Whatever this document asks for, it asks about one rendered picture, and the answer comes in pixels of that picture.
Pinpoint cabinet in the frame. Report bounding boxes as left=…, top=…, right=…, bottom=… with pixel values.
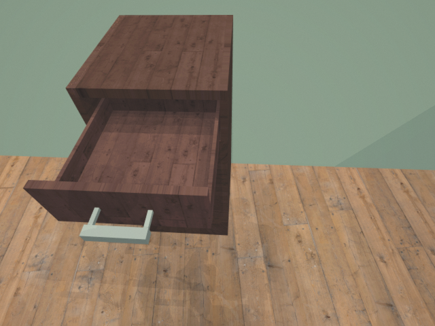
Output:
left=66, top=15, right=233, bottom=235

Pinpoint drawer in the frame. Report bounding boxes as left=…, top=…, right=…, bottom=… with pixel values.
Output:
left=23, top=98, right=220, bottom=229

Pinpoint handle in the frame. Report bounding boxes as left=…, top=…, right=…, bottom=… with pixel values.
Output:
left=80, top=208, right=154, bottom=245

